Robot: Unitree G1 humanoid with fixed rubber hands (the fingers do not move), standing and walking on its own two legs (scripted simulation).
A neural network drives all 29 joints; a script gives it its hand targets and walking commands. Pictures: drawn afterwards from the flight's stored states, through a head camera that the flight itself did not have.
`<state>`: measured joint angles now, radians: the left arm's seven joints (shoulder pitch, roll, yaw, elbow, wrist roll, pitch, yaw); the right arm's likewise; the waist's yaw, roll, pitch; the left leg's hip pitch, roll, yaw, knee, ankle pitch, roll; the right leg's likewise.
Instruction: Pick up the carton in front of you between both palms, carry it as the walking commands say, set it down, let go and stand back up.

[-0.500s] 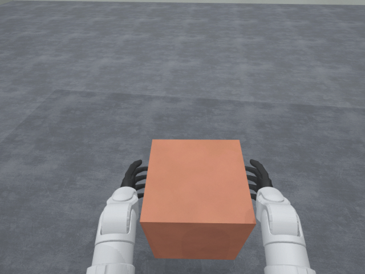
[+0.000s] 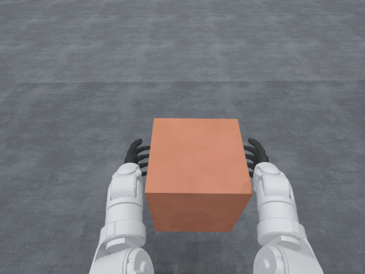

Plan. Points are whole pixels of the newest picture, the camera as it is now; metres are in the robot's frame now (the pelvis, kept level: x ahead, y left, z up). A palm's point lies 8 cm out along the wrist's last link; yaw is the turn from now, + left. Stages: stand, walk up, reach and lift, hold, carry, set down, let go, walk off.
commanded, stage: set down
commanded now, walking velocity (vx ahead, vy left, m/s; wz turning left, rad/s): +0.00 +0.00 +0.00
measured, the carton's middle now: (194, 178) +0.35 +0.01 -0.03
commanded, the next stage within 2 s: none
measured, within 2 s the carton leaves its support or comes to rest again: neither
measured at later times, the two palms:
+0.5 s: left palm (139, 189) +0.38 +0.19 -0.17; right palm (231, 184) +0.42 -0.11 -0.16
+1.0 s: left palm (140, 198) +0.42 +0.22 -0.31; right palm (217, 191) +0.47 -0.08 -0.31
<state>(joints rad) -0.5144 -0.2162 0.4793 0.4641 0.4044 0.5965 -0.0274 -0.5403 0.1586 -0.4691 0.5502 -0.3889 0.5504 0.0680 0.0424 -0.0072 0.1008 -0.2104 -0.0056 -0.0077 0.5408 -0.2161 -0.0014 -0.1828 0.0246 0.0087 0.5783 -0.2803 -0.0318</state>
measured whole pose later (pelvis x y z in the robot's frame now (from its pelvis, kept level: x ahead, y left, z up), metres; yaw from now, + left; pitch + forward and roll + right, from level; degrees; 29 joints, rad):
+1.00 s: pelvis -0.04 +0.01 -0.22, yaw -2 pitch +46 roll +0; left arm -0.99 -0.01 0.55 0.55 0.24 0.31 -0.02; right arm -1.07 0.03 -0.42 0.66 -0.24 0.29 -0.06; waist 0.09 -0.06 -0.09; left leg -1.90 0.01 0.00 1.56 -0.45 0.00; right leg -1.87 0.06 0.00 1.59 -0.52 -0.01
